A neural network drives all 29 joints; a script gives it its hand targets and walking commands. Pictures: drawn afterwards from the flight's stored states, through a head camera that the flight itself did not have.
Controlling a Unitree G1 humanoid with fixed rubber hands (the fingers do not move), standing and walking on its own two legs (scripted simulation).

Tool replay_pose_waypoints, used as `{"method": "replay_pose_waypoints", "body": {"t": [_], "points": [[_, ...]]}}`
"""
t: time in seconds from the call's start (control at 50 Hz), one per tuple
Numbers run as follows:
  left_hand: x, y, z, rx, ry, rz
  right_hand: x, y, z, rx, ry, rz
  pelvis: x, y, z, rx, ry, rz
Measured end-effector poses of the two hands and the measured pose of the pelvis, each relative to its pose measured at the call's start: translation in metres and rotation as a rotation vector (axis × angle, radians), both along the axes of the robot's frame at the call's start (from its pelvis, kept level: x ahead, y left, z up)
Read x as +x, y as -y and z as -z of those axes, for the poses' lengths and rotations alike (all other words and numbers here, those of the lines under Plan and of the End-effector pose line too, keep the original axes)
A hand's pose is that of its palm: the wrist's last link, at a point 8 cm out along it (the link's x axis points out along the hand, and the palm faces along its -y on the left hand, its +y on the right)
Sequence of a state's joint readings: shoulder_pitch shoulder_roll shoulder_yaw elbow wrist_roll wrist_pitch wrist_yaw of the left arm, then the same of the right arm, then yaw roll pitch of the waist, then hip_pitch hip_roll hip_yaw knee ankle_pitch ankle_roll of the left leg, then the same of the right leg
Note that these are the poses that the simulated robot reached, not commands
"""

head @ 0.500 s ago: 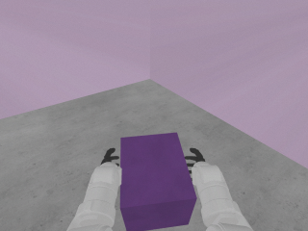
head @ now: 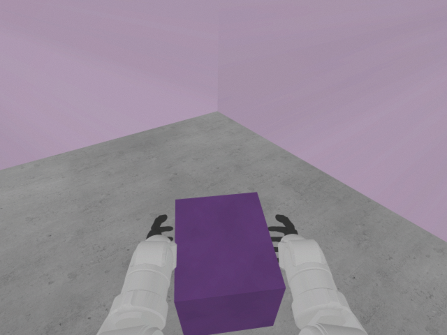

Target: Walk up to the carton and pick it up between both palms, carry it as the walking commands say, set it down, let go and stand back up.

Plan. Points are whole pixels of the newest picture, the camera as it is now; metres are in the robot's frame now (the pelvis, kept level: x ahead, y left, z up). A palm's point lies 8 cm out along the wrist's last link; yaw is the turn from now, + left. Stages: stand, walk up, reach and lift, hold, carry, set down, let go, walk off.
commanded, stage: hold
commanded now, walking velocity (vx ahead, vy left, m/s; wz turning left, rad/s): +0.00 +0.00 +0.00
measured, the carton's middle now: (222, 260) +0.33 +0.01 -0.03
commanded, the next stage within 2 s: carry in 0.64 s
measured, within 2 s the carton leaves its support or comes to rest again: neither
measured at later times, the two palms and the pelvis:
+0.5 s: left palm (155, 248) +0.29 +0.14 +0.05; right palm (291, 247) +0.30 -0.12 +0.05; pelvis +0.00 +0.00 +0.00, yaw +0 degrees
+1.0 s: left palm (161, 231) +0.33 +0.13 +0.05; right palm (291, 236) +0.33 -0.13 +0.05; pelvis -0.01 -0.01 -0.01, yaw -1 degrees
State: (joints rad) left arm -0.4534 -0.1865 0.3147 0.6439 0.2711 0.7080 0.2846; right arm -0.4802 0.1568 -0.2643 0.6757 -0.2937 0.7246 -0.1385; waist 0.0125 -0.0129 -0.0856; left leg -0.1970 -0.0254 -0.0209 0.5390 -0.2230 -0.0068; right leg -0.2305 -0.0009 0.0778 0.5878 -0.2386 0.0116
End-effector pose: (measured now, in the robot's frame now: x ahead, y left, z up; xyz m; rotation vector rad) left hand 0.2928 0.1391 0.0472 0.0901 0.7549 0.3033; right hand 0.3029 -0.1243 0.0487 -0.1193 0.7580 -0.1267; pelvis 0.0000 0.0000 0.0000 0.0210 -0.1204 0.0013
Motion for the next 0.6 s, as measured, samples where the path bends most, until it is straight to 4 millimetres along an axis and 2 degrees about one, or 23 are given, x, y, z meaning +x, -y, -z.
{"method": "replay_pose_waypoints", "body": {"t": [0.6], "points": [[0.0008,0.0,0.0015,0.0,-0.005,0.0,0.0008,-0.0001,0.0015,-0.001,-0.005,0.001,0.0008,0.0,-0.0001,0.0,-0.001,0.0]]}}
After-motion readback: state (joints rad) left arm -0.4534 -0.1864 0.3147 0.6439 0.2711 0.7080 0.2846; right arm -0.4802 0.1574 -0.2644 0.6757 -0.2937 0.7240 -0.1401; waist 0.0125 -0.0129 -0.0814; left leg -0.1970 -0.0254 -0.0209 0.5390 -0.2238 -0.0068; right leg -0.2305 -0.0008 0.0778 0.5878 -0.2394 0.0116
